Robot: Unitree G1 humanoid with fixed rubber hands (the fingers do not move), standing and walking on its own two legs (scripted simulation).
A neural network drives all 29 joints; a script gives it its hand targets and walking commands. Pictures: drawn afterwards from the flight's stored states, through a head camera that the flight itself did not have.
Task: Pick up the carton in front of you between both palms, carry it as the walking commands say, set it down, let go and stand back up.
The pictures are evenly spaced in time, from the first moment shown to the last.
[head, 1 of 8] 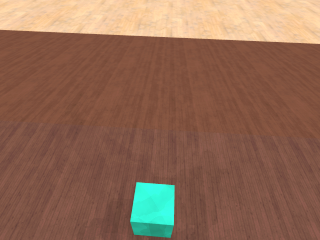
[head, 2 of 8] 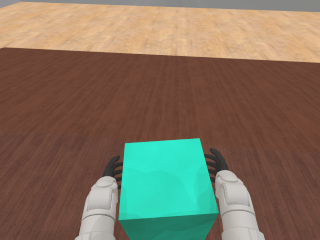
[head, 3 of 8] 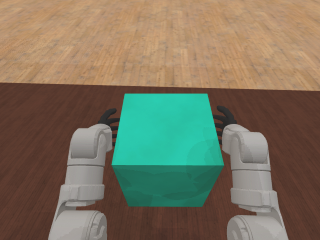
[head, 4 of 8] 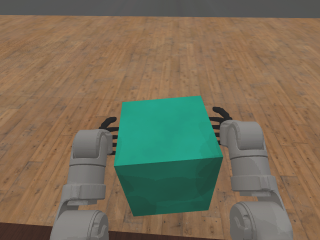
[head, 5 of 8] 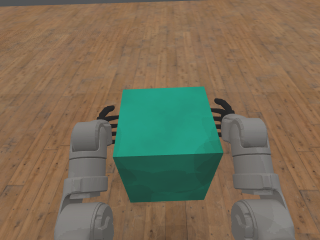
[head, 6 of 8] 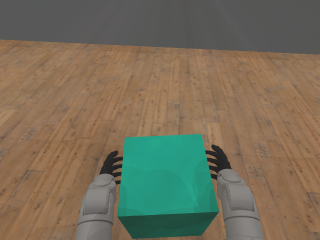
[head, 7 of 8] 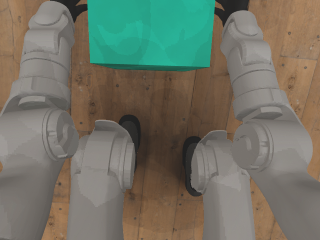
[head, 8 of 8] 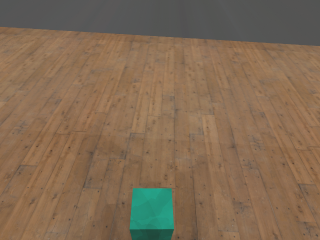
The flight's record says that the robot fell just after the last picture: no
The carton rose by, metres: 0.68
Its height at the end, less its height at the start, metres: -0.48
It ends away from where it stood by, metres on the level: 5.85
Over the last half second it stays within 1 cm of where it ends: yes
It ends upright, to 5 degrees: yes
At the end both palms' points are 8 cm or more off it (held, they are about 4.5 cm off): yes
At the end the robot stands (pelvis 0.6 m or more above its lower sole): yes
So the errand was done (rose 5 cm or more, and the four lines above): yes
